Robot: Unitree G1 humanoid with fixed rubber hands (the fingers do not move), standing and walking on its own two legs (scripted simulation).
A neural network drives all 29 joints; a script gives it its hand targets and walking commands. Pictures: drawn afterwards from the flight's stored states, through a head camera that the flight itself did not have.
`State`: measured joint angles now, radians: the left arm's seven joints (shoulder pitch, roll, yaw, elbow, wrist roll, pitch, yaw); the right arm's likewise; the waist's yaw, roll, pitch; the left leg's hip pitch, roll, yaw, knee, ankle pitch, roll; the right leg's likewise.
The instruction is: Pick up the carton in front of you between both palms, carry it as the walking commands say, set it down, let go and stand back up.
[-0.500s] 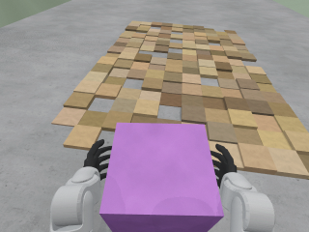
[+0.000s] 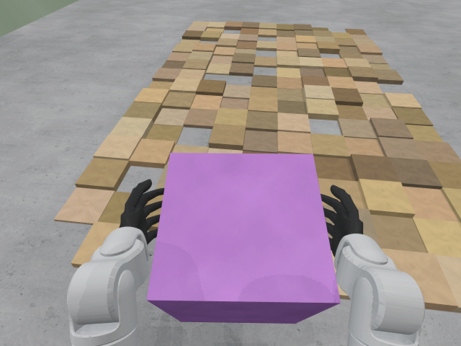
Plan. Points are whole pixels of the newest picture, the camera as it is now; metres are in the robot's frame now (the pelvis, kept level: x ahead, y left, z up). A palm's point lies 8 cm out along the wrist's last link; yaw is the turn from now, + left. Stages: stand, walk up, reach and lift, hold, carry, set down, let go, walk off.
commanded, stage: carry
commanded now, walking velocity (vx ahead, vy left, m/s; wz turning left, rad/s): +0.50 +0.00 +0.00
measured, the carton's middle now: (239, 247) +0.29 +0.00 +0.07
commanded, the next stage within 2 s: none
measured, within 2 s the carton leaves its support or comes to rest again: neither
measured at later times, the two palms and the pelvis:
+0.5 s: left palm (176, 84) +0.70 +0.16 +0.15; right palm (295, 86) +0.68 -0.14 +0.16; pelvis +0.33 +0.03 +0.00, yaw -1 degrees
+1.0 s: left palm (187, 38) +1.02 +0.18 +0.16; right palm (275, 37) +1.04 -0.12 +0.16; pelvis +0.67 +0.01 +0.03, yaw +1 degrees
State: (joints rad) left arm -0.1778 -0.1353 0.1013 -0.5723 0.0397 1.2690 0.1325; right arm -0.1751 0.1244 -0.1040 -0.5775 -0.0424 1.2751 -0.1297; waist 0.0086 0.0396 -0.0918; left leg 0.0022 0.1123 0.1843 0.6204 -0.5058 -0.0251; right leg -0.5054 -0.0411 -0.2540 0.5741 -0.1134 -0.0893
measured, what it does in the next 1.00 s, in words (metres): climbs: left foot, then right foot 0.04 m higher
